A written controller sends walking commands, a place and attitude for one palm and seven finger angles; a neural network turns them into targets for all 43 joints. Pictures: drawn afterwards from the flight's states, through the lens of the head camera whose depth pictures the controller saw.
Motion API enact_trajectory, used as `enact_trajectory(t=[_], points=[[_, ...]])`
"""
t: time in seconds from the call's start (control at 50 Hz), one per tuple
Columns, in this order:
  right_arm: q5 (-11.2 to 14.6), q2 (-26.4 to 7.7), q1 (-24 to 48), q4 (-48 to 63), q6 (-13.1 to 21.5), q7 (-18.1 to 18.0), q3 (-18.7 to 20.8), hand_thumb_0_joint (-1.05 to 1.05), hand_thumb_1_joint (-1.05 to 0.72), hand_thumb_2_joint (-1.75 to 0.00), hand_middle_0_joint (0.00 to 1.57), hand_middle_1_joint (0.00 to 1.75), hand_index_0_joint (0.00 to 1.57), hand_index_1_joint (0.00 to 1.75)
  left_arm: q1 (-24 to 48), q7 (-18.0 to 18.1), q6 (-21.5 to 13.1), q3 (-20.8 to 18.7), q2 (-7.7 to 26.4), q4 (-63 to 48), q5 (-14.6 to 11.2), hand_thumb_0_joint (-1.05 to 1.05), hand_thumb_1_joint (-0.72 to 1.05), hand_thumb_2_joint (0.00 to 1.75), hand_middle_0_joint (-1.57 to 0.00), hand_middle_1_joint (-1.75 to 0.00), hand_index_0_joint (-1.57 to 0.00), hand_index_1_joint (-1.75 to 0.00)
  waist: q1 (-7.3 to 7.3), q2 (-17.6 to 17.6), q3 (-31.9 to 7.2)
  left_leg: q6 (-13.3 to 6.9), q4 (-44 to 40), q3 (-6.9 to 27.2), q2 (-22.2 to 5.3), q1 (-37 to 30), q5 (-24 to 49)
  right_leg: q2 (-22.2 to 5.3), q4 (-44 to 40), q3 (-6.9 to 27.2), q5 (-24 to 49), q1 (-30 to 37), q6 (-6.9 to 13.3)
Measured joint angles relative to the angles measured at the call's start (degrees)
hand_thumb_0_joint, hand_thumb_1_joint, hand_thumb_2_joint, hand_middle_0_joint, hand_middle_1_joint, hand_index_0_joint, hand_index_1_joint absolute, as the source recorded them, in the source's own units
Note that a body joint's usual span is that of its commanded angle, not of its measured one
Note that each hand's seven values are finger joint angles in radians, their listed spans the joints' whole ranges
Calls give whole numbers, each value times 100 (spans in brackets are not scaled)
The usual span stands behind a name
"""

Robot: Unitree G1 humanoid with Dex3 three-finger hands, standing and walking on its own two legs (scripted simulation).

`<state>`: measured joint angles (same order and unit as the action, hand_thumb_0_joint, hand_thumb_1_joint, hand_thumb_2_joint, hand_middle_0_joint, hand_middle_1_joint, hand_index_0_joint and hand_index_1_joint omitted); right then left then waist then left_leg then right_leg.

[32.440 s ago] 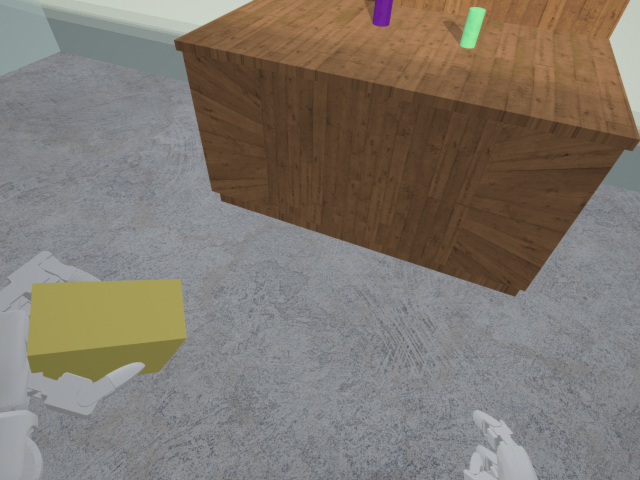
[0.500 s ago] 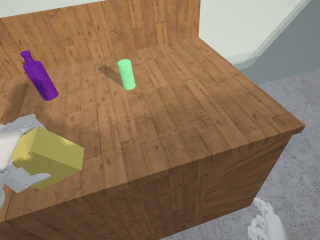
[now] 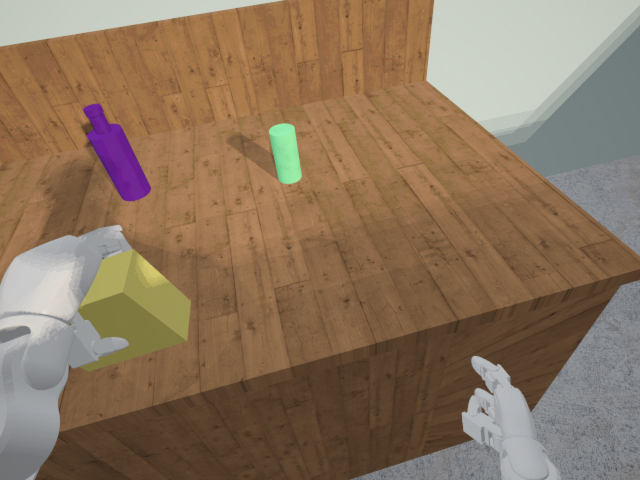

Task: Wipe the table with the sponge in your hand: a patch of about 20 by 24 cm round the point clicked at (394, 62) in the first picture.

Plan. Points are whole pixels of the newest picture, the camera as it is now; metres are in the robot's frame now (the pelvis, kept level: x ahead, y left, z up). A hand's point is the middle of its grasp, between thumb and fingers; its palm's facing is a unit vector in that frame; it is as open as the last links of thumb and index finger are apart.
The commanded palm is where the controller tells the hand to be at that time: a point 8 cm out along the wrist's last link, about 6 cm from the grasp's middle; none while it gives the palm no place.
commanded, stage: turn the palm down, sponge in hand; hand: left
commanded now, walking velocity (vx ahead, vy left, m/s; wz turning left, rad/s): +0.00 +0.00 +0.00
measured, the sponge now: (120, 321) +0.23 +0.28 +0.12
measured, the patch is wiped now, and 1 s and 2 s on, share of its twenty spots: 0.00 0.00 0.00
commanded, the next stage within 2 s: move the sponge above the wiping area in 0.76 s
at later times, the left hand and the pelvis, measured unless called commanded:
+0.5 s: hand (81, 294) +0.23 +0.30 +0.17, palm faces +0.14 -0.05 -0.99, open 10.0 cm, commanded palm +0.19 +0.29 +0.24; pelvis -0.01 +0.01 +0.01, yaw +0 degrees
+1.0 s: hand (97, 300) +0.23 +0.28 +0.16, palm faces +0.11 -0.04 -0.99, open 10.0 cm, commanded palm +0.19 +0.28 +0.23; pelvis -0.01 +0.00 +0.01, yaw +0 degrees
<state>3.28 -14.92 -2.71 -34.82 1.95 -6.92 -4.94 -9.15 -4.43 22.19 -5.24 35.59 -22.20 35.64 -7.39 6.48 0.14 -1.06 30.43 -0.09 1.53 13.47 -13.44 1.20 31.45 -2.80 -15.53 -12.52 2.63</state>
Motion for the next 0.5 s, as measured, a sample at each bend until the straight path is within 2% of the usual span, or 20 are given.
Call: enact_trajectory(t=[0.12,0.2,0.28,0.4,0.5], points=[[-17,67,205,-110,-83,92,-68,1,-91,-90,20,30,20,30,269,-51,121,213,-21,65,421,0,-50,104,-74,-134,-75,-134,-103,-10,21,-44,-192,-4,35,-139,97,-30,-224,10,115,157,-43],[-1,26,247,-151,-133,115,-33,1,-91,-90,20,30,20,31,536,-127,354,329,-59,239,755,0,-50,104,-74,-134,-75,-134,-123,-24,62,-72,-320,-20,66,-217,175,-60,-316,29,179,215,-64],[-10,-22,316,-197,-182,185,-23,1,-91,-90,20,30,20,31,632,-258,435,444,-100,298,1011,0,-50,104,-74,-134,-75,-134,-108,-21,69,-99,-421,-48,96,-256,241,-90,-358,59,220,222,-86],[-32,-19,372,-246,-221,259,-8,1,-91,-90,20,30,20,30,559,-307,358,557,-95,260,1218,0,-50,104,-74,-134,-75,-134,-121,-7,70,-111,-483,-85,99,-284,281,-91,-387,99,254,223,-93],[-32,-2,388,-302,-208,274,14,1,-91,-90,20,30,20,30,601,-259,364,576,-122,357,1267,0,-50,104,-74,-134,-75,-134,-156,12,67,-98,-502,-74,87,-300,302,-78,-411,90,277,244,-80]])
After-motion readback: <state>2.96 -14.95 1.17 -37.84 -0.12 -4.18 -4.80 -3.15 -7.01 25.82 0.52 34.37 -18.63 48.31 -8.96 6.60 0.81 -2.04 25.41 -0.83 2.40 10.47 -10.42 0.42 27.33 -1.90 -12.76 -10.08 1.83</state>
